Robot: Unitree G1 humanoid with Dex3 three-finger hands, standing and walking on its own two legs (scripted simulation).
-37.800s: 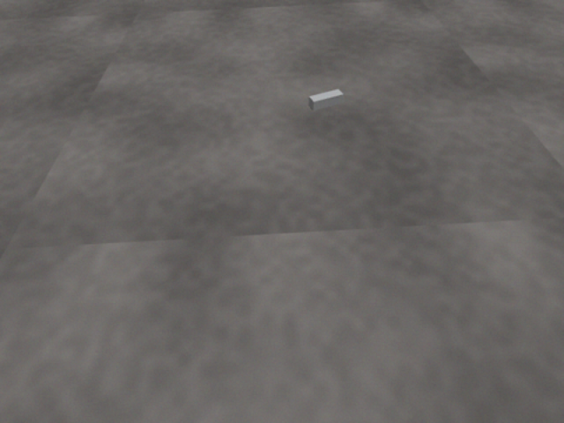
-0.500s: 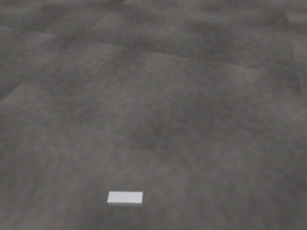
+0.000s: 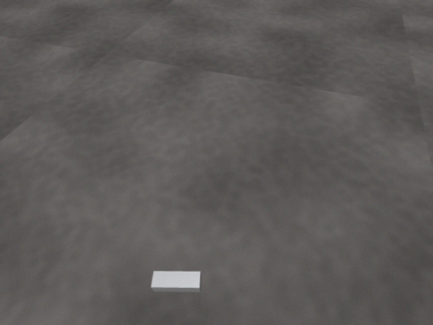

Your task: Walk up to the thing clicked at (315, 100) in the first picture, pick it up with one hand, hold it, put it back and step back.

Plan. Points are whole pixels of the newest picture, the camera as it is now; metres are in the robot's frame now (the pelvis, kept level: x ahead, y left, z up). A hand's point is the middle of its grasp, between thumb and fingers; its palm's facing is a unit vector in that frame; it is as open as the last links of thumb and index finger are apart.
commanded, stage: stand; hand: left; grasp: from above
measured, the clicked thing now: (177, 281) +0.42 +0.22 -0.75
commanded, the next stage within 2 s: step back in 0.50 s
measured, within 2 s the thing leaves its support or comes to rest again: neither
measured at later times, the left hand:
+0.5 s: hand out of the picture +0.08 +0.25 -0.16, palm faces +0.01 -0.94 -0.33, open 7.4 cm
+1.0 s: hand out of the picture +0.05 +0.30 -0.18, palm faces -0.08 -0.92 -0.38, open 7.4 cm
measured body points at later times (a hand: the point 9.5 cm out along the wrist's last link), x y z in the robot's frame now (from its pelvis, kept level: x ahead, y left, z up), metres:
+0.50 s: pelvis +0.00 +0.00 +0.00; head +0.01 +0.00 +0.45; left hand +0.08 +0.30 -0.13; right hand +0.07 -0.30 -0.14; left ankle -0.01 +0.14 -0.75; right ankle +0.00 -0.13 -0.75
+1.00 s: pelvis -0.09 +0.04 -0.02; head -0.01 +0.06 +0.42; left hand +0.06 +0.35 -0.15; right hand -0.03 -0.28 -0.13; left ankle -0.05 +0.14 -0.75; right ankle -0.12 -0.10 -0.67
